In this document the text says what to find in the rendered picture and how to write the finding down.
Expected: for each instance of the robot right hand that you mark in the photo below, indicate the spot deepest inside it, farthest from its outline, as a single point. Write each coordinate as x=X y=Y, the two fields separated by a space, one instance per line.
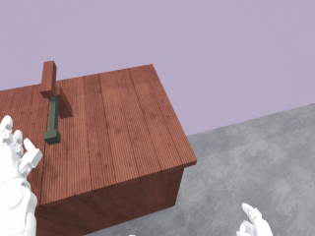
x=260 y=227

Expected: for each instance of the counter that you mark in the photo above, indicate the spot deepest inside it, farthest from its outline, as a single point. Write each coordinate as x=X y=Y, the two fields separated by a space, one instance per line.
x=122 y=149

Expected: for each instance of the robot left hand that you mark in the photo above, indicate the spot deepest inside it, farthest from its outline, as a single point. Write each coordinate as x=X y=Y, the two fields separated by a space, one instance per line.
x=12 y=166

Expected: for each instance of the tap lever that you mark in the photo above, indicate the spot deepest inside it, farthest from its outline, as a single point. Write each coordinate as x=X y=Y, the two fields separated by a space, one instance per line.
x=52 y=136

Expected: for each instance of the left robot forearm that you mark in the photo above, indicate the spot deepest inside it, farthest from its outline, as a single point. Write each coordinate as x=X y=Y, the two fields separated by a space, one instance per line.
x=17 y=206

